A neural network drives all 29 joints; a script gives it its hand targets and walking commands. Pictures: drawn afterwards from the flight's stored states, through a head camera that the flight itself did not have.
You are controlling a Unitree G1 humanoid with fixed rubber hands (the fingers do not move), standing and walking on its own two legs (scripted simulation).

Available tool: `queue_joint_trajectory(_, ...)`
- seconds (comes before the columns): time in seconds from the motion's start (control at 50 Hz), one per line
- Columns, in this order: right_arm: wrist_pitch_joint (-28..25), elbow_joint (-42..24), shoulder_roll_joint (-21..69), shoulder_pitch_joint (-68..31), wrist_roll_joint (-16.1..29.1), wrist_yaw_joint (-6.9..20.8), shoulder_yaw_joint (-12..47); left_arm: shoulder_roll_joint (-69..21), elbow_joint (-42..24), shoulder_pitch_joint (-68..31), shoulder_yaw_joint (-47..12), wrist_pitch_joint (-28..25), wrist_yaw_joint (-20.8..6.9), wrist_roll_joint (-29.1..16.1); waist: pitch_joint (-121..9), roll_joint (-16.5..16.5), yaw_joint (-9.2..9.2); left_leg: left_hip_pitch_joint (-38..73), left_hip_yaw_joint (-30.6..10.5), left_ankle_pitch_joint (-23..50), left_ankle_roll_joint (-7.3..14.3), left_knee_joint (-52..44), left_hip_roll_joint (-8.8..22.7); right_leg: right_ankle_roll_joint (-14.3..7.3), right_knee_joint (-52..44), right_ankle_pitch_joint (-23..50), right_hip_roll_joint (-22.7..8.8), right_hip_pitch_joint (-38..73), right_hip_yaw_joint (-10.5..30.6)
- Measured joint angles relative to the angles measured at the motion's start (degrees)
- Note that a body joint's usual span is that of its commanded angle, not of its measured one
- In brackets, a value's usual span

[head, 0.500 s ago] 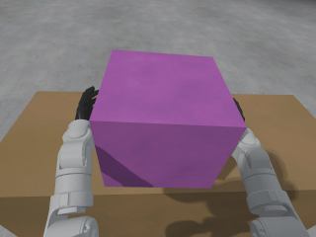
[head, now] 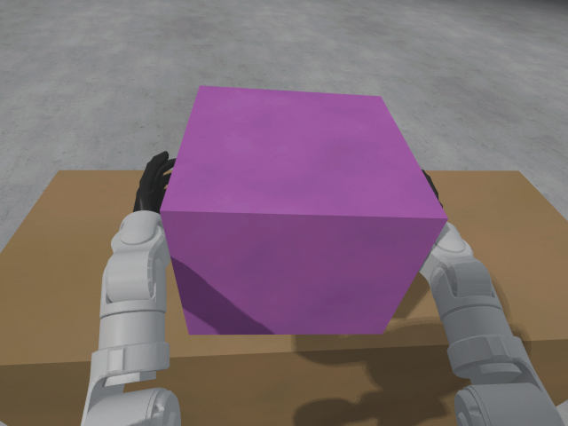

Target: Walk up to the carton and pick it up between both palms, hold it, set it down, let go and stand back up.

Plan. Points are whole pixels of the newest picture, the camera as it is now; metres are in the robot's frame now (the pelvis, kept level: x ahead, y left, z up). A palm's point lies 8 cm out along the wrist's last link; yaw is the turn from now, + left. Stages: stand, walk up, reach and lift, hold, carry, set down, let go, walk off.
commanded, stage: reach and lift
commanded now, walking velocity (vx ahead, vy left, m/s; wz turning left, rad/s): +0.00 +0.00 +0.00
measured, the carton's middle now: (290, 208) +0.39 +0.00 +0.13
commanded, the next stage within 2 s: hold in 0.22 s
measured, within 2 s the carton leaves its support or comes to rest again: neither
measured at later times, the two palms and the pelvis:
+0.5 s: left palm (145, 199) +0.35 +0.19 +0.18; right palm (425, 209) +0.35 -0.19 +0.17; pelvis +0.00 +0.00 +0.00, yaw +0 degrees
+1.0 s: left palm (137, 194) +0.34 +0.20 +0.19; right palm (425, 199) +0.35 -0.18 +0.19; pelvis -0.01 +0.00 +0.00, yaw +0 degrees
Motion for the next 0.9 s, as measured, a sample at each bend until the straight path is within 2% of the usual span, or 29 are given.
queue_joint_trajectory(0.3, 2.1, 0.0, 0.6, -2.0, -0.2, -0.5, -0.6, 0.5, 0.0, -2.0, 1.5, 1.8, -1.5, 0.2, -0.3, 0.0, -0.05, 0.4, -0.5, 0.3, -0.2, -0.5, -0.1, -0.1, 0.0, -0.1, 0.0, 0.2, -0.2)
queue_joint_trajectory(0.54, 2.9, 0.1, 0.2, -3.1, 0.7, -0.7, -0.6, 0.7, -0.5, -3.1, 1.6, 3.3, -1.4, 0.7, -0.4, -0.1, 0.01, 0.5, -0.5, 0.3, -0.1, -0.3, -0.1, -0.1, 0.0, 0.1, 0.1, 0.4, 0.0)
queue_joint_trajectory(0.7, 3.9, -1.0, -0.5, -3.3, 2.0, -1.0, 0.3, 0.3, -3.5, -2.3, 1.6, 5.2, -1.2, 1.0, -0.7, -0.1, 0.37, 0.7, -0.4, 0.3, -0.2, -0.1, 0.1, -0.2, 0.0, 0.3, 0.3, 0.6, 0.3)
queue_joint_trajectory(0.9, 5.2, 1.3, 0.7, -5.7, 0.3, -0.2, -1.7, 1.1, -0.9, -4.9, 2.5, 6.4, -1.5, 1.2, -1.2, -0.5, 0.65, 0.2, -0.8, 1.0, -0.3, -0.6, 0.0, -0.4, 0.2, 0.5, 0.3, -0.1, 0.0)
